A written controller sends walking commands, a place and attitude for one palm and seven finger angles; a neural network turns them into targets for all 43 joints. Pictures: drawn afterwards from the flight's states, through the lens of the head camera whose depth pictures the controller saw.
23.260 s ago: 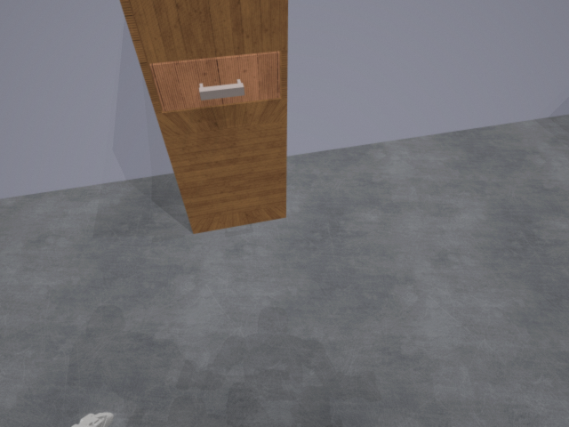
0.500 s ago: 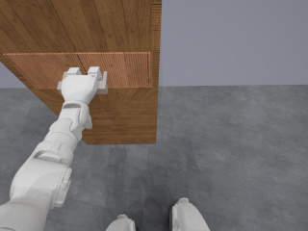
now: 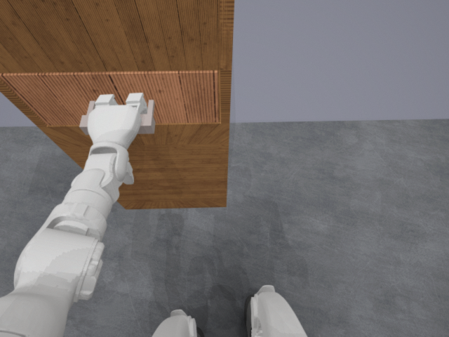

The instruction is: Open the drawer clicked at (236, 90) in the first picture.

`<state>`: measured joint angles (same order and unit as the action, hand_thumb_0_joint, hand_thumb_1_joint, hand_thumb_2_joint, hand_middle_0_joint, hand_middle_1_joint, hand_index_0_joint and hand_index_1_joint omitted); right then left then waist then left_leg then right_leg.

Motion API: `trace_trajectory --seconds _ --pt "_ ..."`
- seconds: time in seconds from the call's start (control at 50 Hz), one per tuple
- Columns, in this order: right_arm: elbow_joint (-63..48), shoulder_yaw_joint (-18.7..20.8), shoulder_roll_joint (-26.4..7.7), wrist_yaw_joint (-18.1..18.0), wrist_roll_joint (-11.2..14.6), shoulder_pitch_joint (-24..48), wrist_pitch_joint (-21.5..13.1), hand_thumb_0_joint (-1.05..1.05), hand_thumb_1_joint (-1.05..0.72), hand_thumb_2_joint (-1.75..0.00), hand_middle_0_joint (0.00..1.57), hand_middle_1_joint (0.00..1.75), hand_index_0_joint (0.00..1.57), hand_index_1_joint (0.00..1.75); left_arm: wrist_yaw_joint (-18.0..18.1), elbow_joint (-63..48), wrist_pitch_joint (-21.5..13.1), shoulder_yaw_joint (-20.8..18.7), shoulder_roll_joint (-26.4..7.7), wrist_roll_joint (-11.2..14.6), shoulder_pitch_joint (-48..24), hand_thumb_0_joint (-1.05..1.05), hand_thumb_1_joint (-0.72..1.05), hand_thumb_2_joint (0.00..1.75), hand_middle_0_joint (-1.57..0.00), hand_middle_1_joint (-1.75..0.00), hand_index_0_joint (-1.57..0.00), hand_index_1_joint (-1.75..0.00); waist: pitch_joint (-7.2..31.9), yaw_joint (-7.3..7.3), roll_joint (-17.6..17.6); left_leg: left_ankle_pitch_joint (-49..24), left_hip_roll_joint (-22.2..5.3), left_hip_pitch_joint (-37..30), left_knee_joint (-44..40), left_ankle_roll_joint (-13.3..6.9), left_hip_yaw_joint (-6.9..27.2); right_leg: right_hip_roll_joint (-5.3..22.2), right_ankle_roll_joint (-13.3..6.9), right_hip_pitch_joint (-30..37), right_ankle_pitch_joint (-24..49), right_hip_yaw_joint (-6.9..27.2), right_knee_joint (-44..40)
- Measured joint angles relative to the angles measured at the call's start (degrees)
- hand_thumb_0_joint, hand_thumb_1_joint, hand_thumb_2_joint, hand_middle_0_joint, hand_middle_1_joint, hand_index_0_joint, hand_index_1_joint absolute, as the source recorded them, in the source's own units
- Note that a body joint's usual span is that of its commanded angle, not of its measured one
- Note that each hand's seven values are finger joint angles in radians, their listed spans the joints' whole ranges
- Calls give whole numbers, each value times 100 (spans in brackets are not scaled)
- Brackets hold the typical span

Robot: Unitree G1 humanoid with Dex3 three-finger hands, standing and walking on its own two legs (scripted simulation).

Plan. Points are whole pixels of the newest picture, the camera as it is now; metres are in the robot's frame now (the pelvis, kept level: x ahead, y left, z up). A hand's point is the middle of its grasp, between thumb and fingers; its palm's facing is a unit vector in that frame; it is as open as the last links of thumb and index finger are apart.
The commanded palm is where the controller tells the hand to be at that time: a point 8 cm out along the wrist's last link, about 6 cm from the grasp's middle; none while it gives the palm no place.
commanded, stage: close the thumb around the handle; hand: left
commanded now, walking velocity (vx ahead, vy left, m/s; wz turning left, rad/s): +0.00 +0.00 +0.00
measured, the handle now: (120, 114) +0.54 +0.17 +0.00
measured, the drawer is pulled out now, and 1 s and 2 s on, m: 0.00 0.00 0.13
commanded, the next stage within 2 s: pull the drawer open in 0.78 s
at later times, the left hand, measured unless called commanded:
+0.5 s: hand (125, 139) +0.49 +0.16 -0.02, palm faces -0.06 -0.03 -1.00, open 9.0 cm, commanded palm +0.47 +0.17 +0.04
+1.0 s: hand (124, 139) +0.49 +0.16 -0.02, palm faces -0.06 -0.02 -1.00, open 5.9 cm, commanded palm +0.46 +0.17 +0.04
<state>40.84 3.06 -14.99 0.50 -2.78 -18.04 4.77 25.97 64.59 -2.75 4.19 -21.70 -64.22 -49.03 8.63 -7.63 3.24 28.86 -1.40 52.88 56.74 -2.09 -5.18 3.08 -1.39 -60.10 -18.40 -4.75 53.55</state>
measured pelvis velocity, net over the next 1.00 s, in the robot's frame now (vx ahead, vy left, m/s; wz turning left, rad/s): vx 0.01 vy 0.00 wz -0.02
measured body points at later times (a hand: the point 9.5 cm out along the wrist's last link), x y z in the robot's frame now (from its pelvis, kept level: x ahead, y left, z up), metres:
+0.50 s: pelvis +0.01 +0.00 +0.00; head +0.14 -0.02 +0.43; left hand +0.49 +0.16 +0.04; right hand +0.02 -0.27 -0.14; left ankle -0.03 +0.10 -0.67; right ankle +0.06 -0.11 -0.67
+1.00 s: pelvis +0.01 +0.00 +0.00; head +0.14 -0.02 +0.43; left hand +0.49 +0.16 +0.04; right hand +0.02 -0.27 -0.14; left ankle -0.03 +0.10 -0.67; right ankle +0.06 -0.11 -0.67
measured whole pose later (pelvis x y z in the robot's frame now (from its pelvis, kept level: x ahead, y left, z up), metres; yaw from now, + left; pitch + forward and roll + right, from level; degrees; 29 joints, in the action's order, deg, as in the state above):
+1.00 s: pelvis +0.01 +0.00 +0.00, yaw -1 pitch +25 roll +0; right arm 40.8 3.5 -15.0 0.7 -2.7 -17.4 5.9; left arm 26.2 60.9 -2.4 3.5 -21.4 -64.1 -45.2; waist 8.5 -6.8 3.3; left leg 29.4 -1.6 50.5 55.4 -2.1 -5.8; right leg 2.4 -1.1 -58.3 -18.8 -3.9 52.5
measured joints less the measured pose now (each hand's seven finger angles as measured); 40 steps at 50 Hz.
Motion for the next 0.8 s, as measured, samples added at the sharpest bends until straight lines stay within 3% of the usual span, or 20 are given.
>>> trace_trajectory --seconds 0.22,0.36,0.66,0.8 --pt "45 25 -9 31 -11 19 45 0 -90 -89 20 30 20 30 108 -48 62 21 55 -17 49 0 -41 33 -32 -121 -33 -122 16 28 4 32 -1 -14 9 1 12 -5 6 15 -34 -4 11" --pt "14 30 6 28 -10 33 63 0 -90 -89 20 30 20 30 40 -90 86 14 75 10 102 0 -14 44 -34 -124 -35 -124 8 43 12 26 -4 -90 -51 6 8 -16 7 84 -31 2 -39" --pt "-2 30 -3 14 -9 68 81 0 -90 -89 20 30 20 30 26 -216 7 -66 21 -3 203 0 63 78 -39 -132 -40 -132 16 60 2 51 -17 -114 -58 11 0 -37 6 94 -55 17 -36" --pt "-9 32 -4 6 3 86 94 0 -90 -89 20 30 20 30 46 -276 45 -52 13 -13 266 0 65 78 -37 -134 -41 -135 -10 53 -2 49 -21 -161 -90 5 -20 -49 14 130 -43 39 -66"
